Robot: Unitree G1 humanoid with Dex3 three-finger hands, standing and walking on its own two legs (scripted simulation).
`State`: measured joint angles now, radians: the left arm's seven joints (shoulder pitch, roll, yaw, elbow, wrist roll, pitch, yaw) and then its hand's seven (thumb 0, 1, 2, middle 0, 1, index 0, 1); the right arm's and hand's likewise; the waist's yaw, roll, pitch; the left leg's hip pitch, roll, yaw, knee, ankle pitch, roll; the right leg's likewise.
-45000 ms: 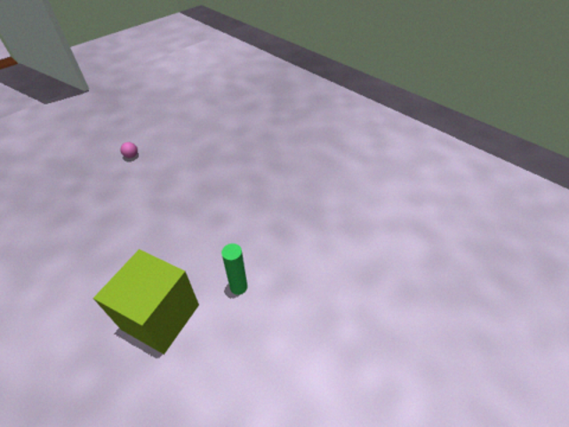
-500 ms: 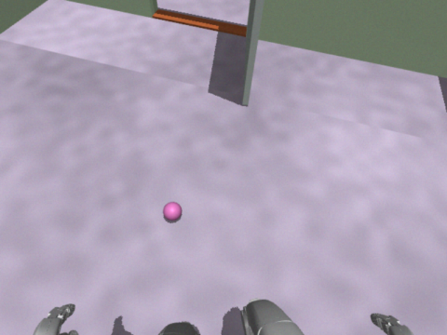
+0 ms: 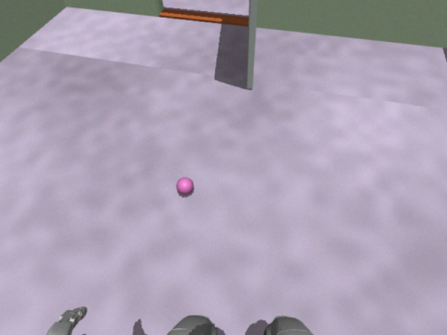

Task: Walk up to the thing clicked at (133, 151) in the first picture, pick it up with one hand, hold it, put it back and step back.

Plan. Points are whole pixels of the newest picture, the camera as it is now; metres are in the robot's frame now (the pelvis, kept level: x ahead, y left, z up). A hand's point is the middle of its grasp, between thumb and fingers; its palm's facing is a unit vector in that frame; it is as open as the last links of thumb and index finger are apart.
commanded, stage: step back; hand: left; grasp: from above
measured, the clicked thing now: (185, 186) +0.80 +0.25 -0.71
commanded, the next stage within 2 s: stand in 1.70 s
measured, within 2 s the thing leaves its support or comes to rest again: neither
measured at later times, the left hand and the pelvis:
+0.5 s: hand out of the picture -0.10 +0.27 -0.15, palm faces -0.08 -0.91 -0.41, open 7.4 cm; pelvis -0.19 +0.00 -0.01, yaw -5 degrees
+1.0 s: hand out of the picture -0.21 +0.27 -0.14, palm faces +0.03 -0.93 -0.38, open 7.4 cm; pelvis -0.28 +0.00 +0.01, yaw +1 degrees
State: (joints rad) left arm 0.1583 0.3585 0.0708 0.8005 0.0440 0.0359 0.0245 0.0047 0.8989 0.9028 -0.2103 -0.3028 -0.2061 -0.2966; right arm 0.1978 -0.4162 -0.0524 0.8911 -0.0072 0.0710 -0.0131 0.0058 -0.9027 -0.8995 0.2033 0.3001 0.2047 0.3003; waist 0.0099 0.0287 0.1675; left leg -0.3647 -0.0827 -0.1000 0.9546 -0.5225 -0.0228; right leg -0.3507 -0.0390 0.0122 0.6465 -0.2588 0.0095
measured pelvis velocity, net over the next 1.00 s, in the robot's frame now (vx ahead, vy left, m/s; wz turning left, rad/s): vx -0.28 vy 0.00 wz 0.01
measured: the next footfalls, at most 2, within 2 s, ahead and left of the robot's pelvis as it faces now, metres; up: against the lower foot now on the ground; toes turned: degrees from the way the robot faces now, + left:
left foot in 0.06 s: +0.00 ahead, +0.12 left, +0.00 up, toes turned -2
right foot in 0.46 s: -0.21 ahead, -0.13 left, +0.00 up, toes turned +0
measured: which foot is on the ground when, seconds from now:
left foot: up 0.00-0.04, down 0.06-0.50, up 0.52-0.78, down 0.80-1.00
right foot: down 0.00-0.08, up 0.10-0.44, down 0.46-1.00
